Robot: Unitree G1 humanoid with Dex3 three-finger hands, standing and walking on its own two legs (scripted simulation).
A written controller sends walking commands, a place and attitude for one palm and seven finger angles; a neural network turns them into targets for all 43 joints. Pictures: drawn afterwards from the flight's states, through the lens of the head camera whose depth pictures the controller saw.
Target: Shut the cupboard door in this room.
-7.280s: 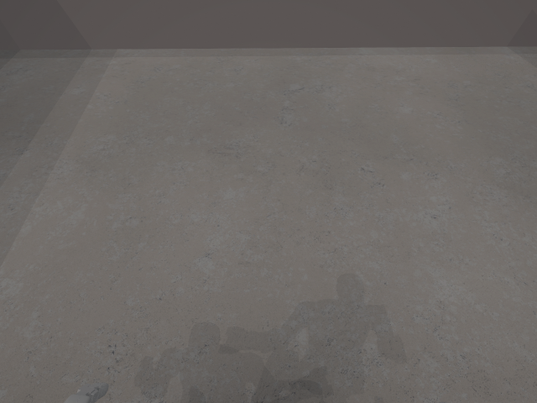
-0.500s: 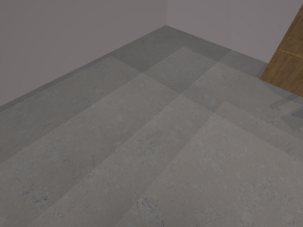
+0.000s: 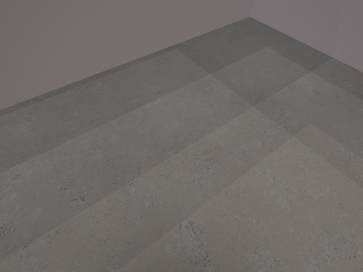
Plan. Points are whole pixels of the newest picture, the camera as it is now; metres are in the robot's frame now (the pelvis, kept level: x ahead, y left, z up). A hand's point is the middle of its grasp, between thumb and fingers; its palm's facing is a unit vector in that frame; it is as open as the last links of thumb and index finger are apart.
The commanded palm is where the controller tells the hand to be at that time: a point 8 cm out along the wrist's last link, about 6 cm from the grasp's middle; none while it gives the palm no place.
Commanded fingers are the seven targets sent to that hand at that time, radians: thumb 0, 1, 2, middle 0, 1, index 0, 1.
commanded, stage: turn or walk to find it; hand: left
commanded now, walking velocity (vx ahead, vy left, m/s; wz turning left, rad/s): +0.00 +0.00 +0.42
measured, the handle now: out of the picture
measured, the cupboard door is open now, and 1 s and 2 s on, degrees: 69 69 69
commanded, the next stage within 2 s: none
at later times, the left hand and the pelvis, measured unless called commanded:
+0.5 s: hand out of the picture +0.06 +0.22 -0.15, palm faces +0.19 -0.94 -0.28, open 7.4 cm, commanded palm none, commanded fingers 0.00 0.90 0.90 -0.20 -0.30 -0.20 -0.30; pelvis -0.02 +0.00 +0.00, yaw +11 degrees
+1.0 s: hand out of the picture -0.10 +0.16 -0.16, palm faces +0.45 -0.85 -0.26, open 7.3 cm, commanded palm none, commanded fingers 0.00 0.90 0.90 -0.20 -0.30 -0.20 -0.30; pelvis -0.04 -0.03 +0.00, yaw +25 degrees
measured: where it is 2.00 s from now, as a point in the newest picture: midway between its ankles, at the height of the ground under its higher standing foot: outside the picture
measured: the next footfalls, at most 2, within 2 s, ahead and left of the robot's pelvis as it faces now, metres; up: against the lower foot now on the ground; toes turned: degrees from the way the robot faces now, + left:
left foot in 0.04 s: +0.03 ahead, +0.13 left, +0.00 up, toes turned +5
right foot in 0.54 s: +0.04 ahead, -0.11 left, +0.00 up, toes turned +9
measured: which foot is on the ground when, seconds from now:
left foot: up 0.00-0.02, down 0.04-0.54, up 0.56-1.00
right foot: down 0.00-0.04, up 0.06-0.52, down 0.54-1.00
